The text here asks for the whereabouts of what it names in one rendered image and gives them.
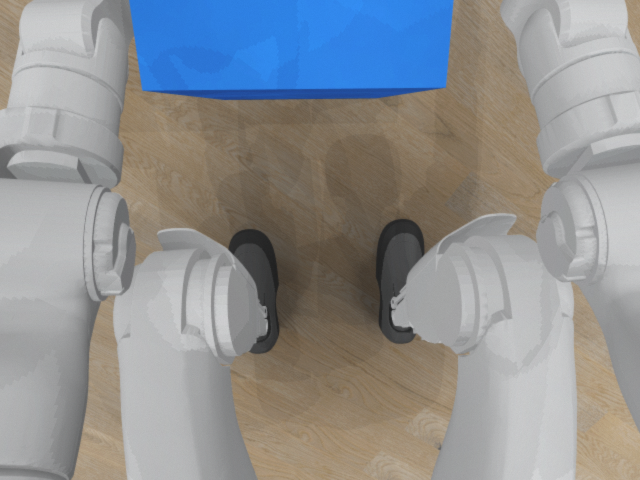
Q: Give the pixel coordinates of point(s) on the right robot forearm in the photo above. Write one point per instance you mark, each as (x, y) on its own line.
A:
(582, 71)

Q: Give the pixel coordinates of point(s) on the robot right upper arm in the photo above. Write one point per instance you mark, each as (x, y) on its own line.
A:
(589, 234)

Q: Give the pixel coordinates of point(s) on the left robot forearm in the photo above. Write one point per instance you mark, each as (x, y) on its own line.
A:
(67, 95)

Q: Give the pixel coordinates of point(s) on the robot right thigh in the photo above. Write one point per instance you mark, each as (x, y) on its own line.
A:
(515, 411)

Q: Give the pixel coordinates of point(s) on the robot left shin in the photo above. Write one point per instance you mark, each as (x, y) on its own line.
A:
(185, 238)

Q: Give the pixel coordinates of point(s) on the carton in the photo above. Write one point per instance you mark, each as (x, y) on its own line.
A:
(292, 49)

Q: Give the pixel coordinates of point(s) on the robot left upper arm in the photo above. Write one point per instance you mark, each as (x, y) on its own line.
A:
(64, 248)

